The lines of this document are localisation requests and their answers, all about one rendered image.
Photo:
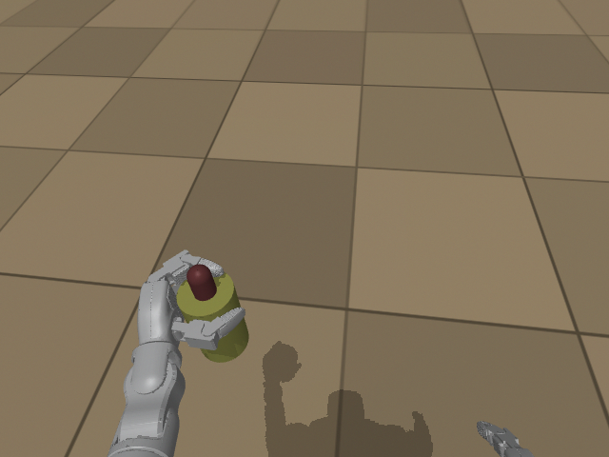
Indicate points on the right robot hand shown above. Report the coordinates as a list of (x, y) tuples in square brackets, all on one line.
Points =
[(505, 443)]

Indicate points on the left robot hand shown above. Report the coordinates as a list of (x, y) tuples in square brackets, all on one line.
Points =
[(159, 317)]

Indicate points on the left robot arm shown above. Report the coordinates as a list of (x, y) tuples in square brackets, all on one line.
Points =
[(153, 387)]

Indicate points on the bottle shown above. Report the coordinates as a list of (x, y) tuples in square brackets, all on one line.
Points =
[(204, 297)]

